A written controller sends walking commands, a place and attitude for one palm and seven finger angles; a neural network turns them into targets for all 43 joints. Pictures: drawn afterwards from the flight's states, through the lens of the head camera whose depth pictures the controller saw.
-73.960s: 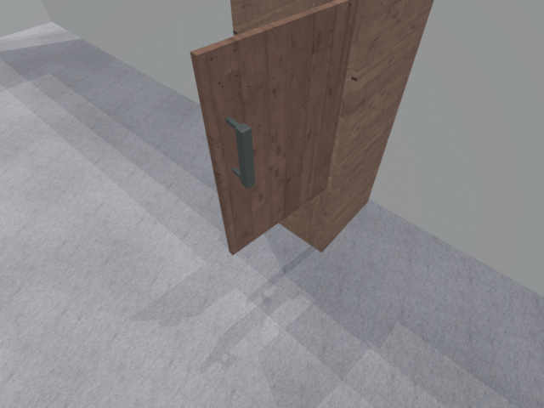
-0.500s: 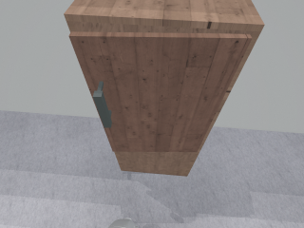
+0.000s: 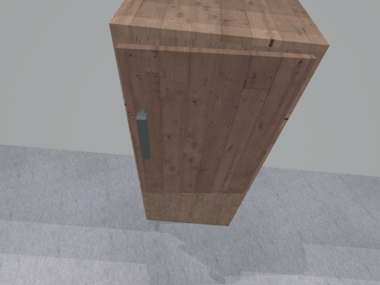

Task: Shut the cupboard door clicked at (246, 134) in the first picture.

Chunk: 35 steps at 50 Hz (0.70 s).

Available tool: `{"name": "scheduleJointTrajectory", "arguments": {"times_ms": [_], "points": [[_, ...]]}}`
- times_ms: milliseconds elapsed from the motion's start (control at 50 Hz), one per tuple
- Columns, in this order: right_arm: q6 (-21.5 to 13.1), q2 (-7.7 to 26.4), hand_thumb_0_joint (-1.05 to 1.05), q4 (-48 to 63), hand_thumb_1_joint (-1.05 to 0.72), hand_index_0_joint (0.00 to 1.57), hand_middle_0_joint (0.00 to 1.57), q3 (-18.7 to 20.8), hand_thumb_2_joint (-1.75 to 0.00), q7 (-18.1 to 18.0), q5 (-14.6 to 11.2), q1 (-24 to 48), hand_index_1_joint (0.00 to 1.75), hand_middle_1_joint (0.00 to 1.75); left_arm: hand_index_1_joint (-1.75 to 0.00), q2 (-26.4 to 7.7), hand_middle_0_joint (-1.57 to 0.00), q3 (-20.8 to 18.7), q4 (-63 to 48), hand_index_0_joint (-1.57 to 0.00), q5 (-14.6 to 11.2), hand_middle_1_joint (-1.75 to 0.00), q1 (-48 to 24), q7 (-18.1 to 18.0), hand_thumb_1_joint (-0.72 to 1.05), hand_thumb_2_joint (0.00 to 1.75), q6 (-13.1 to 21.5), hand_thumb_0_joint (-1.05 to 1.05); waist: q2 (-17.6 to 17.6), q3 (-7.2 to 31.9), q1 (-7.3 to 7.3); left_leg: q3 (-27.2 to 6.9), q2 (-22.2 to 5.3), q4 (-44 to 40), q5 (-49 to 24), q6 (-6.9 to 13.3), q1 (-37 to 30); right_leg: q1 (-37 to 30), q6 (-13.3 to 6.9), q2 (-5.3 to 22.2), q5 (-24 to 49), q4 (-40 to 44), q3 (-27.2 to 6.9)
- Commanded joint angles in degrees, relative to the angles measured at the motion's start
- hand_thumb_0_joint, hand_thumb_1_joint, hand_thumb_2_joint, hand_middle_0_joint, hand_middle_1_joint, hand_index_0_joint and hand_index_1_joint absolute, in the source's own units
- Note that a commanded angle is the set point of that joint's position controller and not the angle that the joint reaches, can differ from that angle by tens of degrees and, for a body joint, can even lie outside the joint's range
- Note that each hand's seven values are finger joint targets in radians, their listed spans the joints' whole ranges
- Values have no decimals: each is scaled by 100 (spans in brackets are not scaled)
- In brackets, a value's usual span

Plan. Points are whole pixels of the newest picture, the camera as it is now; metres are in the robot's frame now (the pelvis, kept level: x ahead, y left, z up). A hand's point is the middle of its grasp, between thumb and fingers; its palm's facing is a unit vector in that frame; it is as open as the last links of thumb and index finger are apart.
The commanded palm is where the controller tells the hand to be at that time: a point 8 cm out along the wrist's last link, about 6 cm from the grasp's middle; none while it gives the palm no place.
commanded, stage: come to a stop and stand still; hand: left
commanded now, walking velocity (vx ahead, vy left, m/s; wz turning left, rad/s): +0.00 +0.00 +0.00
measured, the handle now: (145, 131) +0.46 +0.15 +0.03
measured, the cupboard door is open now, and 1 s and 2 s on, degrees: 5 5 5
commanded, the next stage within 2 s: look again from close up in 0.42 s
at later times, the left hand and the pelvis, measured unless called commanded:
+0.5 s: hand out of the picture -0.04 +0.11 -0.19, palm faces +0.04 -0.99 -0.13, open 7.4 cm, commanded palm none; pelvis -0.02 -0.04 +0.00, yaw +1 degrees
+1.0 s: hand out of the picture -0.02 +0.16 -0.20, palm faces +0.06 -0.98 -0.18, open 7.4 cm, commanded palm none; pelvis -0.02 -0.02 -0.01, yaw +2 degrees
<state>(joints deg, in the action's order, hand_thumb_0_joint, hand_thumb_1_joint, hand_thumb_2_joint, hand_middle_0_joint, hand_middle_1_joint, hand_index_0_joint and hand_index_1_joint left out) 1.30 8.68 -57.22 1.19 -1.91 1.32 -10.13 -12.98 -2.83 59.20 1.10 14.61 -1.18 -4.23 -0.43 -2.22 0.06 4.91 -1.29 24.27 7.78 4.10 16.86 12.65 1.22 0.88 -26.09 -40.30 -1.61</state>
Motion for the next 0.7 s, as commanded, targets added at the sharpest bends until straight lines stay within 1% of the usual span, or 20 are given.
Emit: {"name": "scheduleJointTrajectory", "arguments": {"times_ms": [0,20,40,60,100,140,180,220,260,300,360,480,500,520,540,580,600,620,640,680], "points": [[-43,1130,0,15,-90,20,20,289,-90,4,-30,-251,30,30,-30,-147,-20,-7,28,-20,-2,-30,723,14,90,90,157,0,689,200,-100,-1396,-1047,-1423,1625,6,-61,-554,-160,-122,792,1624,352],[-45,988,0,-43,-90,20,20,276,-90,23,-59,-290,30,30,-30,-223,-20,-9,82,-20,12,-30,790,-5,90,90,195,0,482,114,-101,-1245,-814,-1355,1627,-169,119,-813,-230,-46,956,2041,214],[-39,862,0,-76,-90,20,20,252,-90,39,-76,-279,30,30,-30,-305,-20,-16,122,-20,19,-30,867,-29,90,90,235,0,294,119,-105,-1039,-569,-1125,1565,-349,173,-795,-379,237,755,2291,-181],[-28,712,0,-86,-90,20,20,202,-90,51,-92,-309,30,30,-30,-433,-20,-6,123,-20,20,-30,813,-38,90,90,276,0,-30,86,-28,-758,-319,-803,1418,-500,-45,-328,-565,626,171,2541,-594],[-8,508,0,-179,-90,20,20,148,-90,94,-79,-536,30,30,-30,-665,-20,14,32,-20,10,-30,479,-29,90,90,289,0,-223,98,184,-490,-37,-219,912,-552,-907,771,-726,1051,-565,2929,-886],[-47,485,0,-387,-90,20,20,124,-90,90,-58,-691,30,30,-30,-408,-20,100,86,-20,-18,-30,160,-42,90,90,395,0,-803,-104,257,-555,-201,-104,309,-428,-1143,986,-544,763,33,2822,-624],[-81,547,0,-522,-90,20,20,95,-90,68,-75,-857,30,30,-30,-269,-20,151,161,-20,-49,-30,261,-59,90,90,416,0,-687,-294,230,-653,-344,-270,93,-388,-1050,813,-416,620,397,2693,-453],[-73,562,0,-641,-90,20,20,81,-90,63,-82,-951,30,30,-30,-164,-20,173,246,-20,-42,-30,421,-85,90,90,398,0,-563,-590,184,-703,-409,-415,298,-373,-880,816,-371,506,169,2682,-378],[-49,542,0,-719,-90,20,20,59,-90,46,-76,-993,30,30,-30,-141,-20,178,323,-20,-48,-30,533,-92,90,90,355,0,-108,-834,144,-785,-378,-611,742,-378,-618,817,-361,470,-20,2607,-406],[-31,509,0,-759,-90,20,20,52,-90,22,-63,-1042,30,30,-30,-87,-20,168,381,-20,-55,-30,700,-93,90,90,340,0,206,-844,108,-836,-371,-758,1087,-379,-443,684,-360,400,-56,2535,-399],[-23,441,0,-778,-90,20,20,51,-90,7,-56,-1118,30,30,-30,-31,-20,156,449,-20,-54,-30,853,-97,90,90,341,0,291,-693,65,-849,-351,-796,1220,-375,-397,539,-376,375,-31,2480,-393],[-80,334,0,-814,-90,20,20,60,-90,-21,-60,-1246,30,30,-30,134,-20,141,484,-20,-55,-30,932,-113,90,90,397,0,-32,-376,72,-806,-370,-628,765,-367,-552,365,-391,378,379,2394,-353],[-232,496,0,-352,-90,20,20,-9,-90,99,-41,-570,30,30,-30,68,-20,274,406,-20,100,-30,1037,-288,90,90,634,0,214,-856,-132,-631,-310,611,129,-484,-21,637,-445,540,1568,2452,-548],[-307,281,0,-136,-90,20,20,-88,-90,121,-55,-607,30,30,-30,-70,-20,208,351,-20,84,-30,952,-305,90,90,764,0,104,-507,116,-628,-357,709,-276,-452,-176,413,-410,884,3383,2344,-629],[-330,80,0,-217,-90,20,20,-83,-90,80,-53,-1074,30,30,-30,-78,-20,204,205,-20,54,-30,942,-287,90,90,765,0,-111,-61,174,-597,-315,565,-85,-346,-361,-79,-411,821,3686,1955,-448],[-344,323,0,-220,-90,20,20,-55,-90,63,-63,-1265,30,30,-30,43,-20,226,166,-20,-30,-30,914,-287,90,90,764,0,-731,596,165,-658,-340,583,-576,-231,-429,-517,-424,548,3488,1644,-240],[-350,380,0,-174,-90,20,20,-37,-90,51,-74,-1231,30,30,-30,82,-20,219,105,-20,-41,-30,934,-286,90,90,735,0,-509,698,141,-667,-360,577,-748,-207,-521,-508,-441,493,3191,1560,-250],[-368,382,0,-152,-90,20,20,-30,-90,47,-67,-1148,30,30,-30,92,-20,215,45,-20,-24,-30,967,-290,90,90,708,0,-21,524,107,-657,-393,605,-1025,-173,-529,-359,-442,445,2965,1495,-223],[-341,392,0,-111,-90,20,20,-31,-90,40,-76,-1095,30,30,-30,54,-20,201,4,-20,-33,-30,997,-284,90,90,668,0,173,340,83,-711,-413,602,-968,-151,-423,-219,-442,403,2489,1494,-222],[-269,431,0,-15,-90,20,20,0,-90,47,-73,-905,30,30,-30,53,-20,210,-49,-20,-23,-30,1044,-257,90,90,609,0,33,-197,55,-784,-404,444,-215,-156,-145,218,-469,344,1596,1651,-280]]}}
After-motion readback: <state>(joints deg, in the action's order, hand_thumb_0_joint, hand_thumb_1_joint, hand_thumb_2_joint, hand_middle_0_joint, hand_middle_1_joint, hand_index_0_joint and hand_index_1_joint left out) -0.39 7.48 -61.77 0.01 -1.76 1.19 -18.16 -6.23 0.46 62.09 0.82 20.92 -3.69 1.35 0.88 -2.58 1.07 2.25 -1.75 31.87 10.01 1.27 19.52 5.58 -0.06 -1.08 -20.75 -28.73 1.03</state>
